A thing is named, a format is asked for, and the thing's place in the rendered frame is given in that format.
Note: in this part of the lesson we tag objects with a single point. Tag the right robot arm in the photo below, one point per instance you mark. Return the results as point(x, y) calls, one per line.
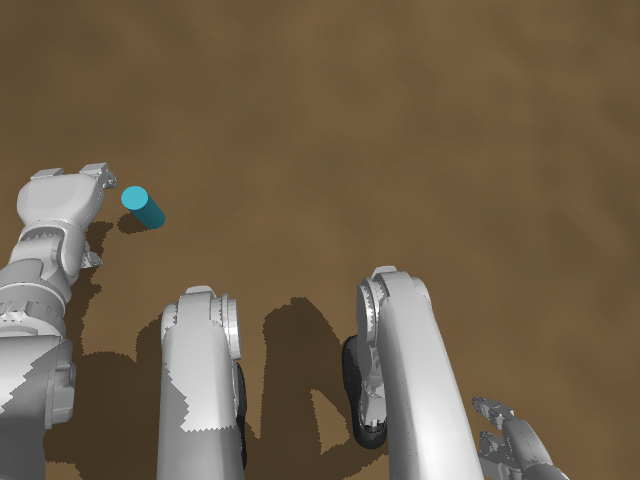
point(543, 472)

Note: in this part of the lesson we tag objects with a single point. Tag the can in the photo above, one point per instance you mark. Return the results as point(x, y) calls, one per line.
point(140, 204)

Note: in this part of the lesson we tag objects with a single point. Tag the right robot hand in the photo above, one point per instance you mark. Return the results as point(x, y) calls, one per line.
point(506, 458)

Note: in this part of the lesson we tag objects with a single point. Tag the right robot foot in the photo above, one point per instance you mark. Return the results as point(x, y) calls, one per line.
point(366, 436)

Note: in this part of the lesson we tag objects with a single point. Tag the left robot hand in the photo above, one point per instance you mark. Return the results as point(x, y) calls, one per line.
point(75, 199)

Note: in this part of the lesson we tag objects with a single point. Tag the left robot arm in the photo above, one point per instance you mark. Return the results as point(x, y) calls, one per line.
point(37, 376)

